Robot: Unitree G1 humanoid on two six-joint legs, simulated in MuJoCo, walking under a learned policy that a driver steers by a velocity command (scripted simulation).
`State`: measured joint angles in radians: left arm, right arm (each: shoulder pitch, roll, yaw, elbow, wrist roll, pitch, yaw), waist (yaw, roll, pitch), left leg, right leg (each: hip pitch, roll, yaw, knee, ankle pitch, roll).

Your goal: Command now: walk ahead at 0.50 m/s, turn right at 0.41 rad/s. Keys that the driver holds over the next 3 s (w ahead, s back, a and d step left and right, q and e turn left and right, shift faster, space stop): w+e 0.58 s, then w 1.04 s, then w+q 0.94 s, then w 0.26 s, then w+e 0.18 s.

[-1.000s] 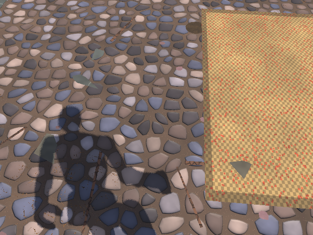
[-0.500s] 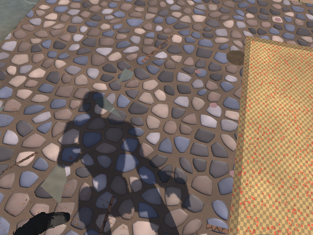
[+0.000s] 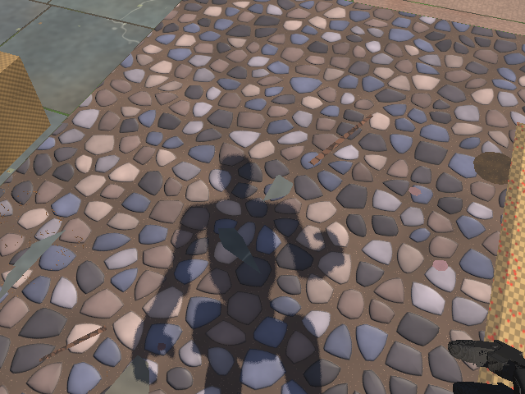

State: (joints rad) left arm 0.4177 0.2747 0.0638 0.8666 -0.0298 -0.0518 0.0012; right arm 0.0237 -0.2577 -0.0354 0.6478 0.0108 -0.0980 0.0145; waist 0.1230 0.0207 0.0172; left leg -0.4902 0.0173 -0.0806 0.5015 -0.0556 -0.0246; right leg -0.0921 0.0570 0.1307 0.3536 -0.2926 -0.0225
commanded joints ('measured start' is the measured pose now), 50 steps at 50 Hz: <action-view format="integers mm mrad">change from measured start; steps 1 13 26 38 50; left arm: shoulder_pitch -52 -173 -223 -178 -22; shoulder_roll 155 64 146 146 180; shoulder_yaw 34 17 49 30 38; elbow -73 -193 -281 -226 -102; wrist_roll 2 6 11 31 13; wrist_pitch -4 20 27 -28 -2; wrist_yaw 10 -11 -60 -17 6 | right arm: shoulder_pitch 77 195 263 196 -60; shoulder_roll -132 -124 -260 -127 -113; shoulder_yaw -53 -62 -100 -40 -24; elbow -41 60 129 59 -17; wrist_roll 2 -20 23 -19 -1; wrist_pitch -22 -18 40 14 -15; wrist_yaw -8 -13 -34 -20 33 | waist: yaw -133 -132 -55 -134 -48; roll -124 60 62 -67 -93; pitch -43 10 -74 -42 49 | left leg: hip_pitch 302 404 533 -144 -153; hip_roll -10 248 241 129 45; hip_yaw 27 -39 283 33 51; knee -71 -350 45 502 2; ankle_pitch -10 68 710 -107 66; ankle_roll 33 216 106 -28 46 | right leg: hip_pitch -152 -652 -244 -114 131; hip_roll -188 -184 -12 -229 -293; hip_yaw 212 -30 -246 99 73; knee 10 704 239 -167 -89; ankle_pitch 151 88 128 409 386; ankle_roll -119 44 -107 -260 -177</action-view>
